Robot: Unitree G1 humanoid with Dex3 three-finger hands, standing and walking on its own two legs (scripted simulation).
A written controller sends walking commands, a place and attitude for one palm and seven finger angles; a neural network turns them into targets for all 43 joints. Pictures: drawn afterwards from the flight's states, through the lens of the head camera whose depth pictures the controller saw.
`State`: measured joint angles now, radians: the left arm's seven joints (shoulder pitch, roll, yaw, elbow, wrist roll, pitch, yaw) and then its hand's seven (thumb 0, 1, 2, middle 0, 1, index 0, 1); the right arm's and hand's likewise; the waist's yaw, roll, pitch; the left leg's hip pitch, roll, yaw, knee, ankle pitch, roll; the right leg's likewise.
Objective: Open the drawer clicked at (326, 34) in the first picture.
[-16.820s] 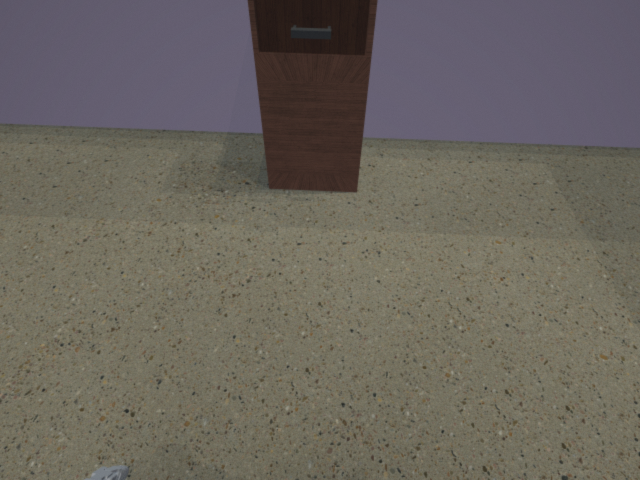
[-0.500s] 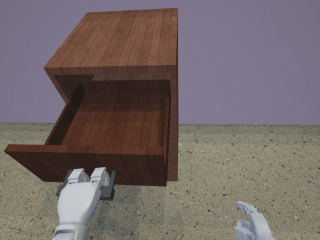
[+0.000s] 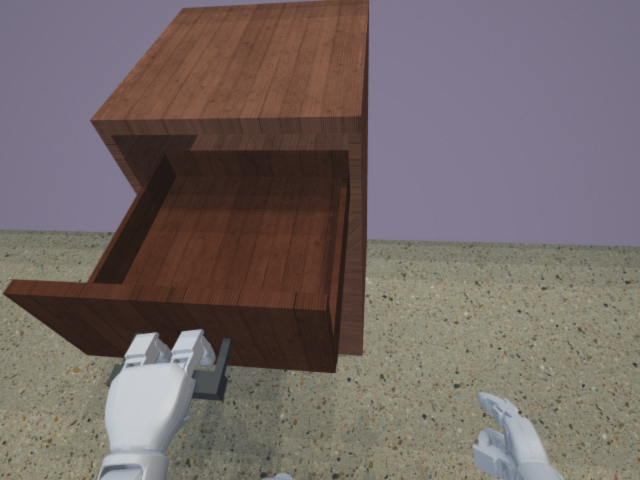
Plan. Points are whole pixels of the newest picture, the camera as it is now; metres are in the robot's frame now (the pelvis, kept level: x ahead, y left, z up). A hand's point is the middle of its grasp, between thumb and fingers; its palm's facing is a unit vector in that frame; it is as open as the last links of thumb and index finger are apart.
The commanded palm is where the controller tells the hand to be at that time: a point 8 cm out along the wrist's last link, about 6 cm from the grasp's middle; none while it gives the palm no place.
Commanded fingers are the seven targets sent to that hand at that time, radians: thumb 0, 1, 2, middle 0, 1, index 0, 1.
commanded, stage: open the thumb to release the handle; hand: left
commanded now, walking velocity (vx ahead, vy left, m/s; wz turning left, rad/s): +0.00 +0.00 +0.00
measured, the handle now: (174, 363) +0.25 +0.21 +0.03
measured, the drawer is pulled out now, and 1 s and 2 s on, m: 0.30 0.29 0.29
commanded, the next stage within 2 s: lift the hand off the handle in 0.38 s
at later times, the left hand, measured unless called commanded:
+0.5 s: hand (173, 403) +0.21 +0.20 +0.00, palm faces +0.02 -0.13 -0.99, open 13.2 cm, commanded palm +0.18 +0.20 +0.06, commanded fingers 0.00 -0.50 0.30 -0.30 -1.20 -0.30 -1.20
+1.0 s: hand (171, 391) +0.22 +0.20 +0.02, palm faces +0.01 -0.15 -0.99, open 13.4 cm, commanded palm +0.20 +0.20 +0.09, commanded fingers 0.00 -0.50 0.30 -0.30 -1.20 -0.30 -1.20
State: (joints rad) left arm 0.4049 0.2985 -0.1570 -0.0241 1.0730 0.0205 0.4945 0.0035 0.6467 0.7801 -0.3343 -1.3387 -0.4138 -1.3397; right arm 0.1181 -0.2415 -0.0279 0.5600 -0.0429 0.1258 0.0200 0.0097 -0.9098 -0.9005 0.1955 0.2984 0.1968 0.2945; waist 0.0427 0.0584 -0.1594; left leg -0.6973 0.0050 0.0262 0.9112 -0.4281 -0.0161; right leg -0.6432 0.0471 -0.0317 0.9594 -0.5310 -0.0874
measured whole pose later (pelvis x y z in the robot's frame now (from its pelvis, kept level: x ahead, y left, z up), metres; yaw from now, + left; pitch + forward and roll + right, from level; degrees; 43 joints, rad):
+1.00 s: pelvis -0.02 +0.02 +0.01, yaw +0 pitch +8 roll +1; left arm 0.26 0.31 -0.23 0.03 1.03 0.09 0.40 0.00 -0.49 0.30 -0.32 -1.20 -0.40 -1.24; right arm 0.13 -0.21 0.00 0.57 -0.02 0.14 -0.01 0.01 -0.91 -0.90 0.20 0.30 0.20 0.29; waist 0.04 0.07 -0.12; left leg -0.61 0.00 0.02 0.84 -0.38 0.01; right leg -0.54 0.04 -0.04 0.86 -0.47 -0.07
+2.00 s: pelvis +0.00 +0.02 +0.05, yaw -1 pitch +0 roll +1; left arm 0.30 0.43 -0.15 -0.46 0.90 0.17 0.06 0.00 -0.49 0.30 -0.32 -1.20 -0.32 -1.20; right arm 0.07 -0.24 0.04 0.56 0.02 0.17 0.04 0.01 -0.91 -0.90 0.20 0.30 0.20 0.29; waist 0.09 0.12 -0.07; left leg -0.28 0.00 0.03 0.55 -0.27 0.00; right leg -0.22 0.05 -0.01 0.57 -0.35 -0.06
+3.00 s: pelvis +0.02 +0.03 +0.05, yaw +1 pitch -2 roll +0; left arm 0.51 0.28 0.12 -0.56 -0.01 -0.08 0.12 -0.01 -0.36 0.35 -0.31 -1.11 -0.31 -1.11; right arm 0.19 -0.19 0.06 0.55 0.02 -0.09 -0.07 0.01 -0.91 -0.90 0.20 0.30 0.20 0.29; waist 0.05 0.05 0.00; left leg -0.20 -0.02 0.01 0.52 -0.29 0.02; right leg -0.12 0.03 -0.03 0.50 -0.36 -0.05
